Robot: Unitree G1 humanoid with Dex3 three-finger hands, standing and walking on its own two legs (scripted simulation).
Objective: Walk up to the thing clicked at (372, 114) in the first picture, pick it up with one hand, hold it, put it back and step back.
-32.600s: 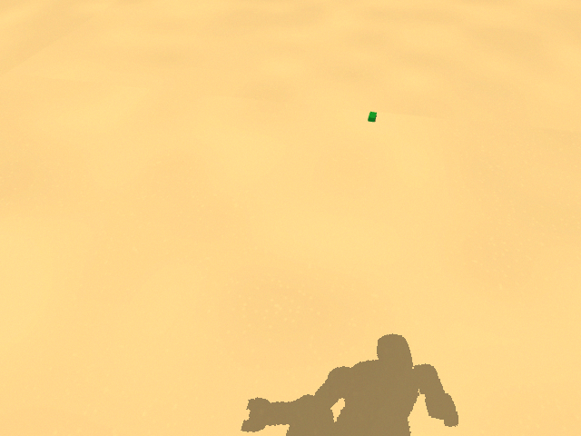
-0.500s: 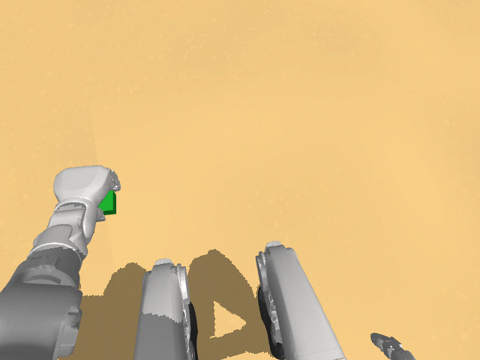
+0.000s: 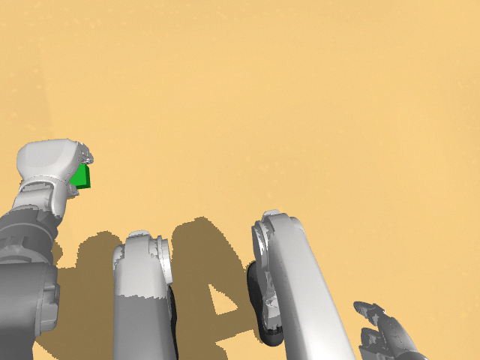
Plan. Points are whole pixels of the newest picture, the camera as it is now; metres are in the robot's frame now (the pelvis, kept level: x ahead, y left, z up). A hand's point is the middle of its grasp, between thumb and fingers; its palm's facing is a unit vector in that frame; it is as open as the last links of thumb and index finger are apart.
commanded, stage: crouch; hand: left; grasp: from above
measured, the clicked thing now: (68, 178) +0.44 +0.27 -0.21
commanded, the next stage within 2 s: lower in 0.50 s
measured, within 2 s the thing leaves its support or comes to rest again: rests again in 1.78 s
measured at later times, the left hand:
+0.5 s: hand (75, 184) +0.43 +0.26 -0.23, palm faces -0.45 -0.03 -0.89, open 7.0 cm
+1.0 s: hand (87, 191) +0.43 +0.26 -0.29, palm faces -0.47 -0.06 -0.88, open 7.0 cm
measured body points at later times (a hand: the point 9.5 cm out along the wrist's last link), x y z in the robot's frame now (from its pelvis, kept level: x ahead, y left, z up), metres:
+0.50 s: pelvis -0.01 +0.00 -0.06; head +0.22 +0.06 +0.32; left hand +0.45 +0.26 -0.18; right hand +0.04 -0.27 -0.18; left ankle +0.08 +0.13 -0.38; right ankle +0.09 -0.13 -0.38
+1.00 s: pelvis -0.01 +0.00 -0.10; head +0.23 +0.07 +0.28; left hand +0.45 +0.26 -0.24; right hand +0.04 -0.28 -0.19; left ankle +0.08 +0.13 -0.38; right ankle +0.09 -0.13 -0.38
